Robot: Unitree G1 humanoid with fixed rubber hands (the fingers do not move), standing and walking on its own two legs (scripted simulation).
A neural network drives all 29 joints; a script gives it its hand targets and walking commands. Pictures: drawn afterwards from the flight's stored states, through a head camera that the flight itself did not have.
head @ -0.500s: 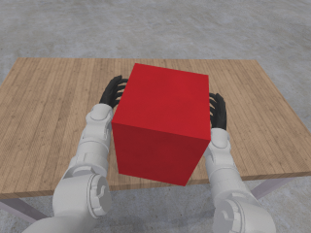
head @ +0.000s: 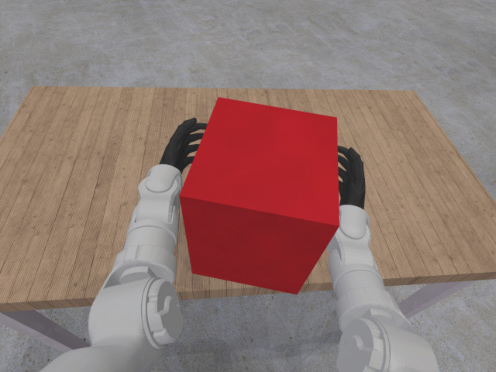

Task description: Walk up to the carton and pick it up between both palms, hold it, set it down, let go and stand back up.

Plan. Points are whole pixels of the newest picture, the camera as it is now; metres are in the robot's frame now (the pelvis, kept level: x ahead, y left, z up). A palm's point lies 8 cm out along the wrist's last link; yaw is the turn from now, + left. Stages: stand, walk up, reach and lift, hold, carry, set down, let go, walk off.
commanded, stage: set down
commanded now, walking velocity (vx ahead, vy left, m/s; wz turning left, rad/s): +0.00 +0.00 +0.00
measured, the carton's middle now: (259, 200) +0.38 -0.03 +0.03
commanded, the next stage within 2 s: none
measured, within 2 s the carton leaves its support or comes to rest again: neither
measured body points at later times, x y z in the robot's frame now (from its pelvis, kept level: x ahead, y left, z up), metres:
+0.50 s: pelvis +0.01 +0.00 -0.01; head +0.05 +0.03 +0.44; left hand +0.45 +0.11 +0.04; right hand +0.37 -0.18 +0.03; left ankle -0.01 +0.09 -0.75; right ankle +0.00 -0.15 -0.75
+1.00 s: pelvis -0.01 +0.00 -0.01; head +0.04 +0.01 +0.43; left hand +0.44 +0.14 +0.04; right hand +0.36 -0.22 +0.04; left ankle -0.01 +0.09 -0.75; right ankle +0.00 -0.15 -0.75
